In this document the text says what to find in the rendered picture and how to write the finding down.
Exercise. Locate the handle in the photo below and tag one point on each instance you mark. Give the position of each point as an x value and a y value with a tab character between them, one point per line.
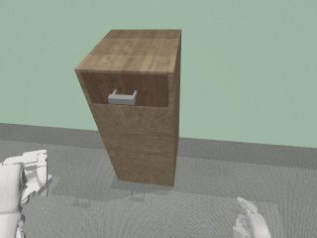
122	98

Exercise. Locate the cabinet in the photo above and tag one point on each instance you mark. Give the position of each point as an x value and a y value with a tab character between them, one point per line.
141	141

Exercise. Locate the robot right hand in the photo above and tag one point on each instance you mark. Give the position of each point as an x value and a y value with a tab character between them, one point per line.
254	226

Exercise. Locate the robot left hand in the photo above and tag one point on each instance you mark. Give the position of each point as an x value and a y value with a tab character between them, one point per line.
30	170

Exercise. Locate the left robot forearm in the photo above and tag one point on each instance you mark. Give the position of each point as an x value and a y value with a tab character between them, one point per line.
11	224

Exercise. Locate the drawer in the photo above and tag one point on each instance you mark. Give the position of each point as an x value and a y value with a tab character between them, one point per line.
152	88

